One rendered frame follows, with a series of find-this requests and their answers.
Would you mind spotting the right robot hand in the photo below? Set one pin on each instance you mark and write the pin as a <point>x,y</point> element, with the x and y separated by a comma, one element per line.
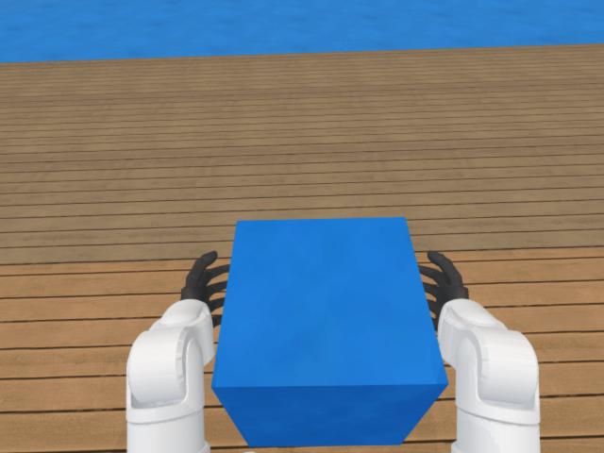
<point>449,281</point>

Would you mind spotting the robot left forearm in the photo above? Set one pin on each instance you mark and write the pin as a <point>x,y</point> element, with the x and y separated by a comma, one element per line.
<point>165,392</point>

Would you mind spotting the left robot hand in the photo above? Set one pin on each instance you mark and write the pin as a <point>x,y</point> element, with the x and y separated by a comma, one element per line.
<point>197,280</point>

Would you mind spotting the carton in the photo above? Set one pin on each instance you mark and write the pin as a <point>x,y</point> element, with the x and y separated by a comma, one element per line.
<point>326,336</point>

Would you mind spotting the robot right forearm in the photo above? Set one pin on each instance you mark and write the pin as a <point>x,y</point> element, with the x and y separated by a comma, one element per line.
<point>497,381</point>

